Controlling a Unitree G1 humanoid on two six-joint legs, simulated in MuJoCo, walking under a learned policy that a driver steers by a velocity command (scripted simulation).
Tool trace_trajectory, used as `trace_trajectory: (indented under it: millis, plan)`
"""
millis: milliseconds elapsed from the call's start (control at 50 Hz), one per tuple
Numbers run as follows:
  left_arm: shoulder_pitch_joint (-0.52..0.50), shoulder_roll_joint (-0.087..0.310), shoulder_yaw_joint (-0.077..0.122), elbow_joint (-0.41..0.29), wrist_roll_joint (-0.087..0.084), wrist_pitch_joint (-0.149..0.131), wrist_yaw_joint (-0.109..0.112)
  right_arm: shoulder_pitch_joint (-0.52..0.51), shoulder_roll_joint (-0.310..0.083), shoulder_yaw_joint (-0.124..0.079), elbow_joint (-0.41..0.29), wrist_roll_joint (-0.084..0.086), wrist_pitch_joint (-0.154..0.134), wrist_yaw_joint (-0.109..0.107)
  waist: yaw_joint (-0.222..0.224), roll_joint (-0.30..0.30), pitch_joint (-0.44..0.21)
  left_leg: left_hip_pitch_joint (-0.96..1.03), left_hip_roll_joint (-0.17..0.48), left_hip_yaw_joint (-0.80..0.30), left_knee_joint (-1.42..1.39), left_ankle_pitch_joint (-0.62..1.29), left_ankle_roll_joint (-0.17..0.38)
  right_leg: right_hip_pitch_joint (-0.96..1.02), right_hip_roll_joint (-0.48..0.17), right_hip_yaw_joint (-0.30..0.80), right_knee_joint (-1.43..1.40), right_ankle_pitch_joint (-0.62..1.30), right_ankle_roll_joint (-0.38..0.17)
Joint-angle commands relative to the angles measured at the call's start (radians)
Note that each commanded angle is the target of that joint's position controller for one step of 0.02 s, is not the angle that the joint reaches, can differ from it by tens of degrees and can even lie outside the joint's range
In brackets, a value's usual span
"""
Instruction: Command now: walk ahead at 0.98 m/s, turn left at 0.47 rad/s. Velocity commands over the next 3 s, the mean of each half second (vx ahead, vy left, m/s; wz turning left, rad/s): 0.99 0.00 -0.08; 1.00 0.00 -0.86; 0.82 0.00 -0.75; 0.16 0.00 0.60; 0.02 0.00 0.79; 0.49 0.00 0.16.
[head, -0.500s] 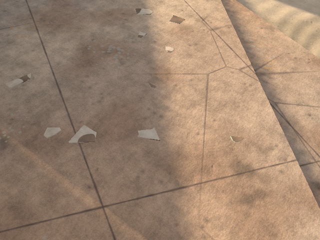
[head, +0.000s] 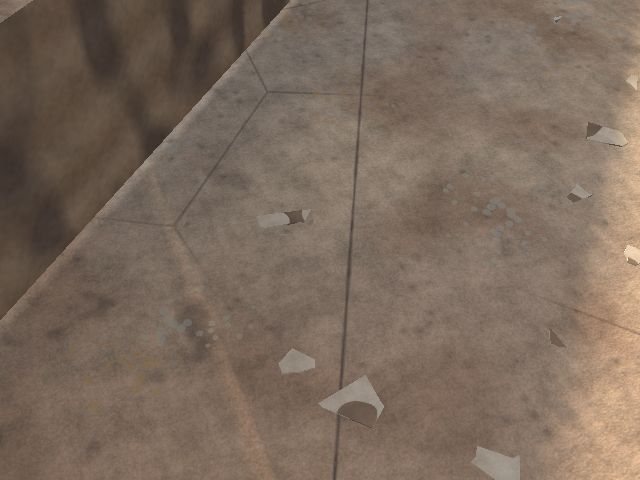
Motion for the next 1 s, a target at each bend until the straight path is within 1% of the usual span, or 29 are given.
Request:
trace_trajectory:
  millis: [20,60,140,200,240,280,300,320,340,360,380,400,420,440,480,540,600,660,720,740,780,800,820,840,860,880,900,940,1000]
  plan:
    - [0.055,-0.009,-0.013,0.003,-0.004,-0.016,-0.016,-0.023,0.029,0.019,-0.113,0.014,-0.011,0.012,-0.031,-0.066,-0.023,-0.271,0.12,-0.069,-0.048,0.007,0.008,0.198,-0.279,0.408,-0.287,-0.202,-0.21]
    - [0.062,0.023,-0.01,0.026,-0.025,-0.019,-0.016,-0.074,0.04,0.034,-0.141,0.002,-0.008,0.014,-0.051,-0.062,0.048,-0.349,0.144,-0.068,-0.121,0.053,-0.003,0.138,-0.302,0.368,-0.33,-0.168,-0.229]
    - [0.088,0.097,-0.004,0.041,-0.029,-0.024,-0.002,-0.202,-0.008,0.044,-0.185,-0.029,-0.021,0.026,-0.042,-0.035,0.099,-0.35,0.167,0.005,-0.362,0.35,-0.036,0.087,-0.256,0.176,-0.384,0.004,-0.193]
    - [0.203,0.116,-0.014,0.071,-0.046,-0.02,0.0,-0.351,-0.008,0.047,-0.23,-0.019,-0.038,0.043,0.026,-0.024,0.123,-0.163,0.118,0.087,-0.57,0.479,-0.043,0.07,-0.244,0.094,-0.43,0.078,-0.16]
    - [0.245,0.138,-0.02,0.086,-0.047,0.002,0.004,-0.39,-0.028,0.037,-0.253,-0.01,-0.05,0.054,0.029,-0.053,0.124,-0.121,0.075,0.102,-0.676,0.421,-0.044,0.177,-0.271,0.098,-0.386,0.201,-0.148]
    - [0.255,0.179,-0.021,0.096,-0.025,0.024,0.009,-0.277,-0.107,-0.003,-0.246,-0.007,-0.057,0.051,-0.055,-0.129,0.014,0.037,0.007,0.124,-0.719,0.305,-0.024,0.292,-0.289,0.1,-0.182,0.608,-0.121]
    - [0.249,0.194,-0.023,0.103,-0.009,0.034,0.011,-0.097,-0.156,-0.034,-0.21,-0.001,-0.051,0.039,-0.168,-0.165,-0.094,0.274,-0.031,0.15,-0.712,0.237,-0.006,0.238,-0.263,0.074,0.037,0.758,-0.099]
    - [0.211,0.171,-0.035,0.078,0.008,0.029,0.014,0.148,-0.203,-0.059,-0.157,-0.004,-0.035,0.018,-0.297,-0.156,-0.223,0.634,0.075,0.053,-0.636,0.211,0.007,-0.017,-0.23,0.072,0.359,0.623,-0.058]
    - [0.368,-0.044,-0.084,0.042,0.001,0.009,0.012,0.244,-0.331,-0.081,-0.126,-0.047,-0.032,0.009,-0.181,0.217,-0.444,0.951,0.378,-0.463,-0.779,-0.201,0.104,-0.318,-0.065,0.094,0.8,-0.177,-0.019]
    - [0.377,-0.02,-0.083,0.043,-0.064,-0.011,0.015,0.298,-0.268,-0.066,-0.112,-0.05,-0.038,0.021,-0.194,0.305,-0.57,0.933,0.438,-0.813,-1.037,-0.491,0.127,-0.392,-0.058,0.217,0.997,-0.27,-0.044]
    - [0.229,0.043,-0.056,0.011,-0.103,-0.008,0.025,0.246,-0.19,-0.048,-0.087,-0.035,-0.044,0.025,-0.191,0.209,-0.344,0.806,0.413,-0.708,-1.081,-0.464,0.085,-0.524,-0.094,0.188,1.078,-0.206,-0.044]
    - [0.14,0.041,-0.055,-0.014,-0.091,-0.003,0.031,0.185,-0.146,-0.036,-0.069,-0.029,-0.047,0.029,-0.17,0.116,-0.207,0.653,0.399,-0.531,-1.061,-0.292,0.069,-0.56,-0.14,0.155,1.063,-0.138,-0.041]
    - [0.09,0.035,-0.051,-0.021,-0.061,0.008,0.033,0.112,-0.109,-0.029,-0.057,-0.042,-0.051,0.033,-0.125,0.038,-0.13,0.488,0.358,-0.38,-1.059,-0.126,0.05,-0.503,-0.184,0.144,1.004,-0.078,-0.045]
    - [0.128,0.019,-0.044,-0.019,-0.056,0.028,0.023,0.062,-0.063,-0.021,-0.045,-0.06,-0.058,0.034,-0.063,0.087,-0.114,0.377,0.332,-0.272,-1.07,-0.039,0.049,-0.426,-0.221,0.161,0.965,-0.032,-0.046]
    - [0.146,-0.013,-0.038,-0.012,-0.069,0.076,0.005,-0.013,-0.001,-0.015,-0.018,-0.046,-0.064,0.034,-0.012,0.102,-0.057,0.273,0.293,-0.086,-1.12,0.071,0.03,-0.366,-0.249,0.159,0.912,-0.038,-0.048]
    - [0.064,-0.028,-0.037,-0.049,-0.049,0.112,0.001,-0.042,-0.028,-0.026,0.005,-0.047,-0.069,0.021,0.005,0.037,0.053,0.221,0.274,0.11,-1.168,0.253,0.012,-0.44,-0.252,0.148,0.846,0.049,-0.041]
    - [-0.011,-0.011,-0.037,-0.083,-0.039,0.107,-0.013,-0.033,-0.068,-0.032,0.01,-0.06,-0.066,-0.001,0.004,-0.006,0.105,0.24,0.235,0.248,-1.204,0.304,0.008,-0.471,-0.221,0.091,0.678,0.223,-0.04]
    - [-0.134,0.007,-0.041,-0.123,-0.037,0.093,-0.045,0.024,-0.134,-0.042,0.023,-0.052,-0.059,-0.014,-0.04,-0.062,0.145,0.354,0.237,0.334,-1.221,0.371,-0.021,-0.475,-0.199,0.004,0.474,0.325,-0.074]
    - [-0.182,0.044,-0.029,-0.156,-0.048,0.078,-0.073,0.038,-0.209,-0.053,0.02,-0.051,-0.034,-0.024,-0.027,-0.03,0.115,0.471,0.238,0.398,-1.118,0.909,-0.061,-0.339,-0.11,-0.14,0.337,0.29,-0.116]
    - [-0.139,0.072,-0.016,-0.156,-0.058,0.08,-0.072,0.041,-0.24,-0.06,0.015,-0.048,-0.02,-0.03,0.007,0.016,0.069,0.518,0.245,0.401,-1.027,1.184,-0.064,-0.266,-0.062,-0.182,0.348,0.228,-0.128]
    - [0.144,0.165,0.031,-0.108,-0.069,0.106,-0.061,-0.027,-0.29,-0.075,-0.017,-0.03,0.005,-0.028,0.172,0.117,-0.074,0.477,0.275,0.381,-0.67,1.524,-0.035,0.058,0.001,-0.187,0.4,0.046,-0.177]
    - [0.391,0.25,0.077,-0.037,-0.064,0.118,-0.043,-0.084,-0.273,-0.072,-0.038,-0.018,0.0,-0.019,0.284,0.082,-0.176,0.297,0.237,0.346,-0.346,1.378,-0.039,0.41,0.009,-0.104,0.31,0.054,-0.221]
    - [0.417,0.285,0.094,-0.005,-0.062,0.134,-0.02,-0.163,-0.118,-0.031,-0.062,-0.012,-0.034,-0.008,0.277,-0.238,-0.056,-0.006,-0.013,0.322,0.206,0.326,-0.091,0.516,-0.056,0.095,0.18,0.101,-0.283]
    - [0.253,0.266,0.047,-0.071,-0.018,0.102,-0.034,0.055,0.023,0.015,-0.14,-0.01,-0.092,0.01,-0.009,-0.44,-0.212,-0.385,-0.117,0.052,0.435,-0.227,-0.094,0.702,-0.229,0.727,0.012,-0.187,-0.48]
    - [0.238,0.164,0.029,-0.11,-0.009,0.077,-0.04,-0.06,-0.077,0.011,-0.184,-0.002,-0.132,0.019,0.063,-0.271,-0.296,-0.421,-0.068,-0.097,0.373,-0.121,-0.036,0.671,-0.296,0.94,-0.197,-0.493,-0.454]
    - [0.249,0.133,0.024,-0.096,-0.003,0.05,-0.047,-0.157,-0.112,-0.003,-0.208,0.025,-0.138,0.017,0.04,-0.107,-0.13,-0.445,-0.041,-0.071,0.263,-0.061,-0.016,0.512,-0.295,0.922,-0.28,-0.519,-0.396]
    - [0.192,0.111,0.016,-0.097,-0.01,0.031,-0.054,-0.152,-0.099,-0.001,-0.198,0.007,-0.126,0.005,-0.021,0.067,-0.083,-0.381,0.018,-0.076,0.144,-0.001,-0.014,0.366,-0.278,0.847,-0.259,-0.479,-0.348]
    - [0.072,0.117,0.014,-0.132,-0.015,0.022,-0.039,-0.097,-0.097,-0.009,-0.172,-0.03,-0.087,0.0,-0.096,0.071,-0.008,-0.235,0.065,-0.089,0.005,0.053,-0.064,0.095,-0.177,0.677,-0.235,-0.319,-0.333]
    - [0.078,0.089,0.003,-0.127,-0.032,0.026,0.0,-0.17,-0.091,-0.012,-0.192,-0.052,-0.056,-0.016,-0.072,0.039,0.042,-0.159,0.082,-0.031,-0.238,0.125,-0.136,-0.051,-0.091,0.48,-0.254,-0.096,-0.316]
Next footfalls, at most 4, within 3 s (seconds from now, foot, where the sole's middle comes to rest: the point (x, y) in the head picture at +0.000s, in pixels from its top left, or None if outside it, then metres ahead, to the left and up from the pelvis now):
0.32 left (234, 460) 0.50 0.20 -0.77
0.80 right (366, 308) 0.87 -0.07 -0.77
1.24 left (385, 182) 1.30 -0.13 -0.77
1.62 right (502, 202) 1.24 -0.46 -0.77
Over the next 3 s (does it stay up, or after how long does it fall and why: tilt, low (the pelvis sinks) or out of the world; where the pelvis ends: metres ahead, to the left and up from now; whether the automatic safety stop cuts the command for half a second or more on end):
stays up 1.41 -0.29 0.00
